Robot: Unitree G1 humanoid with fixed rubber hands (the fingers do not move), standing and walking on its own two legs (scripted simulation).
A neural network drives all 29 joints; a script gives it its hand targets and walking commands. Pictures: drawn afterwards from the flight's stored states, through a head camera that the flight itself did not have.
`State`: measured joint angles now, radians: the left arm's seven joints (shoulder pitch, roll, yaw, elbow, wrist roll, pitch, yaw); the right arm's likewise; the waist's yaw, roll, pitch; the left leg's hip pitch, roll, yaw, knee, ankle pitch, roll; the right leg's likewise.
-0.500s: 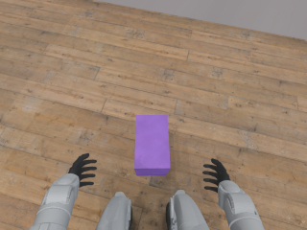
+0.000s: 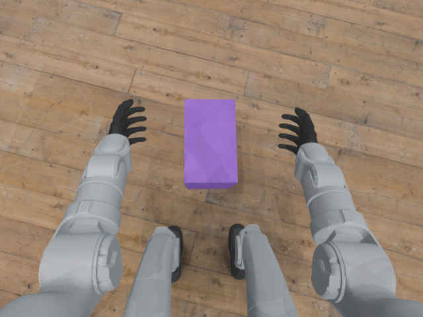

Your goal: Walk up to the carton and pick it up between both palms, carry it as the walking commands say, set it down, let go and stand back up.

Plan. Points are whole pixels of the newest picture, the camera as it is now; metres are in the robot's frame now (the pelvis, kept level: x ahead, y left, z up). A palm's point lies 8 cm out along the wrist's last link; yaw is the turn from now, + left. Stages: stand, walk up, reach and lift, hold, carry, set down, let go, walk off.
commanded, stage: reach and lift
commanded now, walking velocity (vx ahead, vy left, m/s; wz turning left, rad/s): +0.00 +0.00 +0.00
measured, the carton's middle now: (209, 147) +0.52 -0.02 -0.56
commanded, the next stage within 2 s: none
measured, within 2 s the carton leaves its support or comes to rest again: neither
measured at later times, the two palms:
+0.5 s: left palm (134, 94) +0.53 +0.15 -0.13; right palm (300, 101) +0.51 -0.20 -0.13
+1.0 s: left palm (148, 120) +0.53 +0.15 -0.28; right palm (278, 126) +0.51 -0.20 -0.28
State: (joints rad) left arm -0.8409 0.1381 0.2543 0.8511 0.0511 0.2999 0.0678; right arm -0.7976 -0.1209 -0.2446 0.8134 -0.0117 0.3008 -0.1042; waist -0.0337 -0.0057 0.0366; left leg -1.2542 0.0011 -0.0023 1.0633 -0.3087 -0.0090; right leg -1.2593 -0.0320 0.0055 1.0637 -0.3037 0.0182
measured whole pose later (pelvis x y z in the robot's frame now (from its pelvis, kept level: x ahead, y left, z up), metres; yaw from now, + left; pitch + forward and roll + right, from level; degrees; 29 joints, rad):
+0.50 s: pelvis +0.03 -0.01 -0.01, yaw +0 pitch +48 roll +1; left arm -1.04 0.15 0.35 0.83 0.10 0.08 0.05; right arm -1.01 -0.15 -0.36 0.80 -0.05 0.07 -0.04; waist -0.03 0.01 -0.10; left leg -1.56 0.01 -0.01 1.00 -0.29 -0.02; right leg -1.57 -0.02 0.00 1.01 -0.28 0.01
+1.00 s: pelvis +0.00 +0.00 -0.14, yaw +0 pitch +50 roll +0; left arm -1.16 0.21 0.26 0.88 0.00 0.10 0.12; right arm -1.12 -0.21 -0.28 0.87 0.04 0.08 -0.10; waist -0.03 0.00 -0.06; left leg -2.01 0.01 -0.02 1.60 -0.48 -0.02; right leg -2.01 -0.02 0.01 1.60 -0.46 0.02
